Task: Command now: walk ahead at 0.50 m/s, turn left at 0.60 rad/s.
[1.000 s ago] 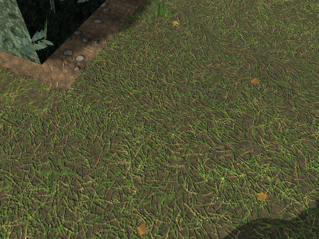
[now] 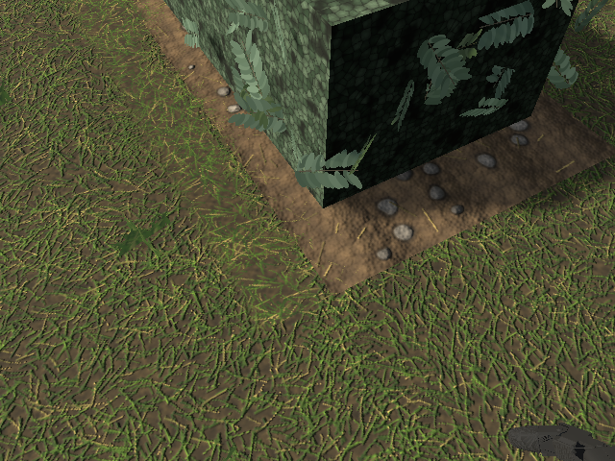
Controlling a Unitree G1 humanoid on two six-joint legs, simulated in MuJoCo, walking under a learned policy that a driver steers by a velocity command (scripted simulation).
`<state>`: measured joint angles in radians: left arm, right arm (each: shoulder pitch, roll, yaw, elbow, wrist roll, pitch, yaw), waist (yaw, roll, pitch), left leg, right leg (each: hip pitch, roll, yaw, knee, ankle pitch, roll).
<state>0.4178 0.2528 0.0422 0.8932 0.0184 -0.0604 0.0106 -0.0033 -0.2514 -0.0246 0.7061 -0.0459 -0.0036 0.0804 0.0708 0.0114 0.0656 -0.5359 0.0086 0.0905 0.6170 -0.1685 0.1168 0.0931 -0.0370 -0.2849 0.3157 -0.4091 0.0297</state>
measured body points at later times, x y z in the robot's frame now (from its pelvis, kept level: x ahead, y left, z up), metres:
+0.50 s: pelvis +0.22 +0.03 +0.01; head +0.26 +0.05 +0.46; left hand +0.33 +0.32 -0.09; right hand +0.32 -0.25 -0.11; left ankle +0.14 +0.07 -0.73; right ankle +0.36 -0.07 -0.69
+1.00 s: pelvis +0.43 +0.09 +0.01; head +0.46 +0.10 +0.46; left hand +0.26 +0.30 -0.11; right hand +0.73 +0.01 -0.09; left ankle +0.47 +0.27 -0.68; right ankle +0.38 -0.05 -0.73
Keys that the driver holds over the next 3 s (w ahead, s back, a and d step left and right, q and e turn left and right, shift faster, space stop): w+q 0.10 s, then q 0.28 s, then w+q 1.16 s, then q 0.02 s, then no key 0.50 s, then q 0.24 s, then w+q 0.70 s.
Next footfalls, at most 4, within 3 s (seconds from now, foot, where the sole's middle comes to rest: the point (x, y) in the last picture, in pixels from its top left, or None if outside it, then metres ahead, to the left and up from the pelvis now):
0.02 left None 0.18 0.08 -0.76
0.60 right None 0.42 -0.04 -0.76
1.12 left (198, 396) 0.55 0.30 -0.76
1.68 right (159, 268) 0.88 0.46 -0.76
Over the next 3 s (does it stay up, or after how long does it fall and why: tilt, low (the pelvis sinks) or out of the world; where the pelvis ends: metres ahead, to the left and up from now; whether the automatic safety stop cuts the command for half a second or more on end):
stays up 0.75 0.67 0.01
